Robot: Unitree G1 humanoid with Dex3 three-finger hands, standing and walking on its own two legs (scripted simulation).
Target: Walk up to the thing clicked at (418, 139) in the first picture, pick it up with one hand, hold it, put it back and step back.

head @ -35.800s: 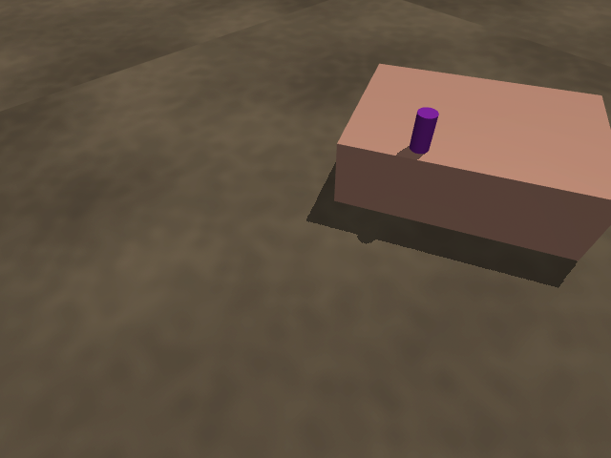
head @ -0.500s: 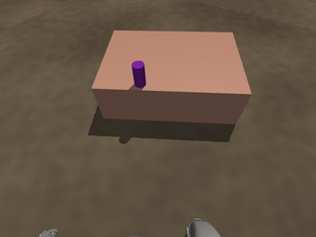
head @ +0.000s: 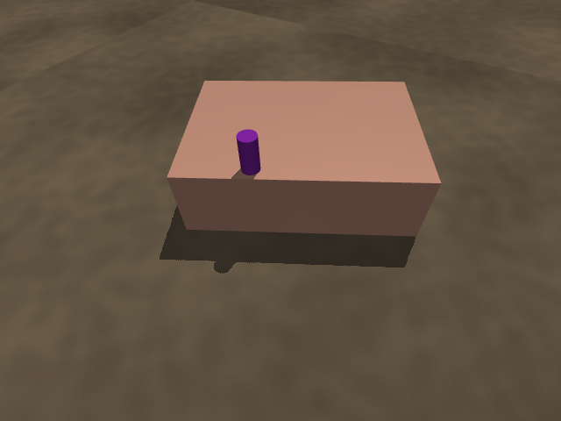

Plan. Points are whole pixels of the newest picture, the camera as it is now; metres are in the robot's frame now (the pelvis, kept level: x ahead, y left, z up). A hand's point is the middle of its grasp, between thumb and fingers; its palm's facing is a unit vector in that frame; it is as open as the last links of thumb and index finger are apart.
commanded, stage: step back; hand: left
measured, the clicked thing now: (249, 153) +1.06 +0.18 -0.35
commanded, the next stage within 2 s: stand in 0.52 s
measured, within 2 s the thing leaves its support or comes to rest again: neither
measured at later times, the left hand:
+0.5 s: hand (141, 407) +0.17 +0.25 -0.13, palm faces -0.02 -0.93 -0.36, open 7.4 cm
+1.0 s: hand out of the picture +0.10 +0.24 -0.13, palm faces -0.04 -0.94 -0.34, open 7.4 cm
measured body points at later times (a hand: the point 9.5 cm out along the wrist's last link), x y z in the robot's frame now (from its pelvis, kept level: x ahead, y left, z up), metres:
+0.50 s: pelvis +0.04 +0.00 +0.01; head +0.06 +0.00 +0.46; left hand +0.17 +0.30 -0.11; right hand +0.13 -0.30 -0.12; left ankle +0.03 +0.12 -0.73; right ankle +0.02 -0.13 -0.73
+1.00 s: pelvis +0.02 -0.01 +0.02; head +0.03 -0.01 +0.47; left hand +0.10 +0.29 -0.11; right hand +0.10 -0.31 -0.11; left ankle +0.03 +0.12 -0.73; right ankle +0.02 -0.13 -0.73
